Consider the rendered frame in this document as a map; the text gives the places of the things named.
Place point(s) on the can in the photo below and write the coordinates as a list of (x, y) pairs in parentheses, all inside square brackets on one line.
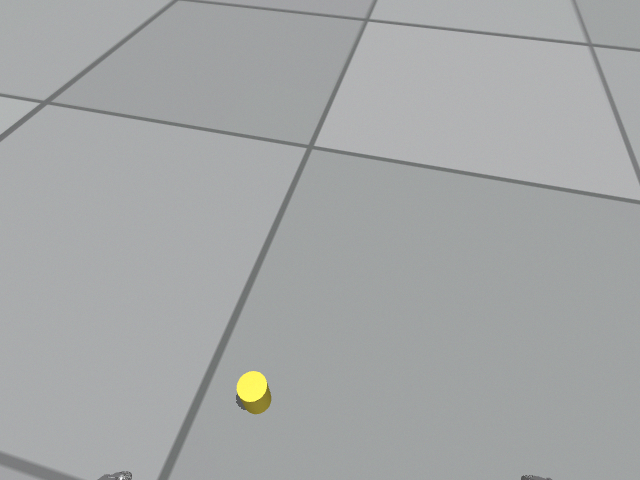
[(254, 392)]

